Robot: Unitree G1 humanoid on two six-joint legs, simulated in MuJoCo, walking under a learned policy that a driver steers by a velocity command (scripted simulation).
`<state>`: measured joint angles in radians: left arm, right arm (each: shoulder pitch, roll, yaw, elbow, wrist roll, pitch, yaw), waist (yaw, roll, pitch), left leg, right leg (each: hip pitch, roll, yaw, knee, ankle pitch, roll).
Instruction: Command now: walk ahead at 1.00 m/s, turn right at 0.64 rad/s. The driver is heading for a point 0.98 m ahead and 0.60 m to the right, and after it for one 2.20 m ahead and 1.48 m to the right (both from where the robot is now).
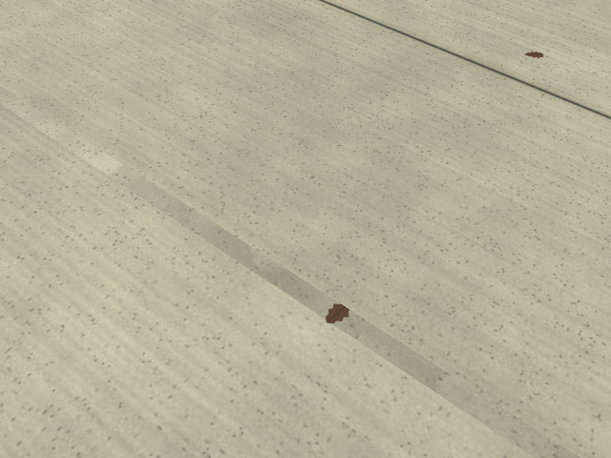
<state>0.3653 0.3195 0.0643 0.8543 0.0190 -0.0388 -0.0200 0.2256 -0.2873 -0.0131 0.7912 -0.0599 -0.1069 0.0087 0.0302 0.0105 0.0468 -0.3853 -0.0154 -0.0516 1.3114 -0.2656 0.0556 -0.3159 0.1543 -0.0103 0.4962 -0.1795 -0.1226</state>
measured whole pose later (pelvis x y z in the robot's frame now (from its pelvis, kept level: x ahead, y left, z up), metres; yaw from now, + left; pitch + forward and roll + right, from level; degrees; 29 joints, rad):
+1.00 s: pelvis +0.88 -0.25 -0.04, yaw -54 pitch -3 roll -1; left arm 0.44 0.34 0.10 0.89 0.02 -0.06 0.03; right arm 0.02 -0.31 -0.01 0.65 -0.03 -0.11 0.06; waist 0.08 0.00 0.04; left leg -0.40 0.08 -0.05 0.52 0.30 -0.05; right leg -0.11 0.15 0.11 0.84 -0.53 -0.12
